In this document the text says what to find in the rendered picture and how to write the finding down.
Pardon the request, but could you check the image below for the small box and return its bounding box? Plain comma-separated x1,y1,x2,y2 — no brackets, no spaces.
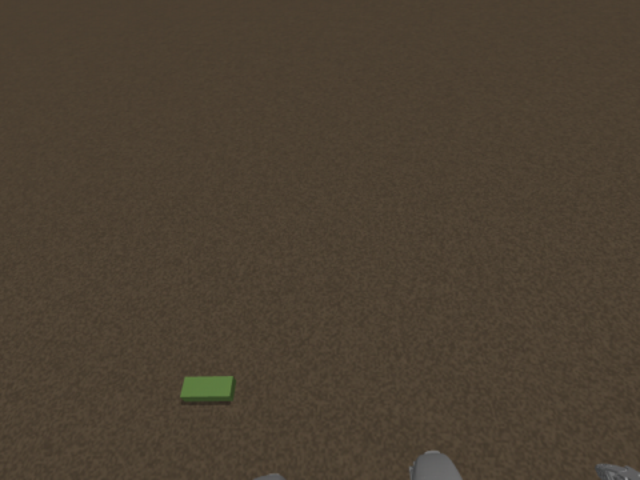
180,376,236,402

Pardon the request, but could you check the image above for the right robot hand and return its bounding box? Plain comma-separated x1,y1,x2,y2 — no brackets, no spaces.
595,464,640,480

